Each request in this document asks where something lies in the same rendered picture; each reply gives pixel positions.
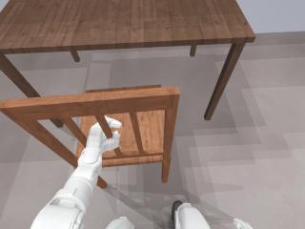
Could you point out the right robot shin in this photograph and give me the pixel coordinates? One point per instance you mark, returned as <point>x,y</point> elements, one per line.
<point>185,205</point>

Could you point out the right robot hand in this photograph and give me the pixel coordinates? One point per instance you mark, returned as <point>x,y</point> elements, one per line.
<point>239,224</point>

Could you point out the robot left forearm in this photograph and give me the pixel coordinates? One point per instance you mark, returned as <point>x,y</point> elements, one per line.
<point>80,186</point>

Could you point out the robot right thigh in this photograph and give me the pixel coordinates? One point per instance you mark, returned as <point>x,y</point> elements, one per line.
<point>188,217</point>

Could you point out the table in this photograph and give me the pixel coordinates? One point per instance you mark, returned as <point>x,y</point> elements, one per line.
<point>34,26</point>

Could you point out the left robot hand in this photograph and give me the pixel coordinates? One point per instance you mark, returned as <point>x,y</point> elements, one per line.
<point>97,138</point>

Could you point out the robot left upper arm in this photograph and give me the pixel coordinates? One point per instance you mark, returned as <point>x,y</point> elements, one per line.
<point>60,217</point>

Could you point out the chair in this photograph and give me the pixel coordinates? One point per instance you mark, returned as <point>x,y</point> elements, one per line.
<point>147,114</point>

